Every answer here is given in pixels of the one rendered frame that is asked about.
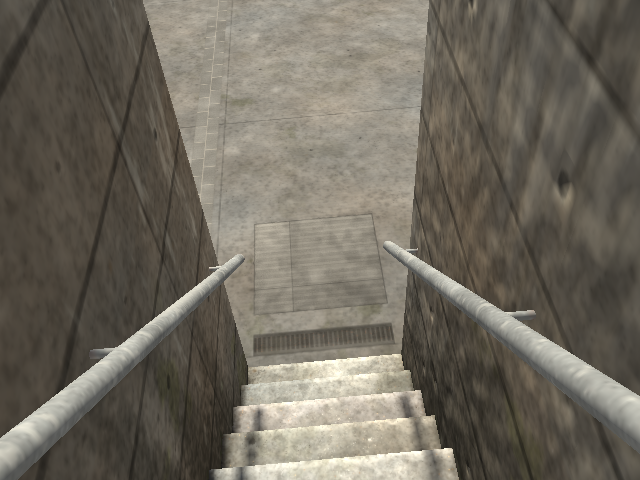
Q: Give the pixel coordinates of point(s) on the stairs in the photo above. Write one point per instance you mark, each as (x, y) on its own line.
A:
(344, 419)

